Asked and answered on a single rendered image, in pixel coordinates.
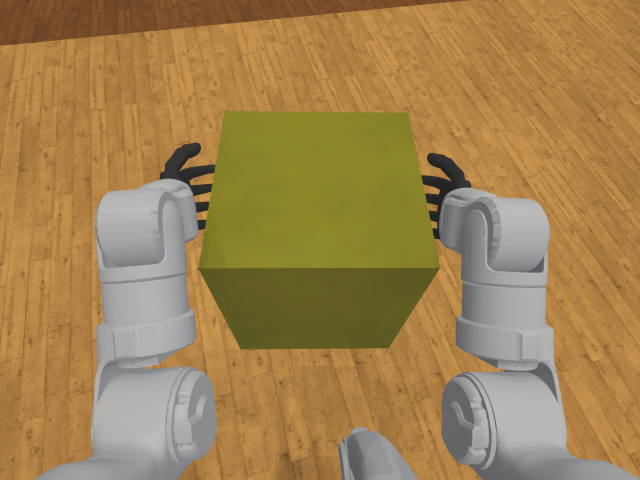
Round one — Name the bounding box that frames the right robot thigh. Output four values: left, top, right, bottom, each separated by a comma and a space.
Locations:
338, 431, 418, 480

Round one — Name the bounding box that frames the robot right forearm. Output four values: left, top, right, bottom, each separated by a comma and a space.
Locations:
439, 188, 567, 444

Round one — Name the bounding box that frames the left robot hand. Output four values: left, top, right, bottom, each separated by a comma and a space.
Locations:
160, 143, 216, 230

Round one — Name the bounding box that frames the robot right upper arm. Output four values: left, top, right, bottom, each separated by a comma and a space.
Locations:
441, 372, 640, 480

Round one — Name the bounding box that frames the robot left forearm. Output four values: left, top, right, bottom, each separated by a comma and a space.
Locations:
91, 179, 199, 448

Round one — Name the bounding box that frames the robot left upper arm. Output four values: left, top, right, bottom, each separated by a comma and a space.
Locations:
34, 366, 217, 480

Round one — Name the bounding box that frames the carton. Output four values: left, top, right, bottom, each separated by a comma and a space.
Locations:
198, 111, 440, 349

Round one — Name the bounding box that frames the right robot hand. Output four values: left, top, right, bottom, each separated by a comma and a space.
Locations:
421, 153, 471, 239

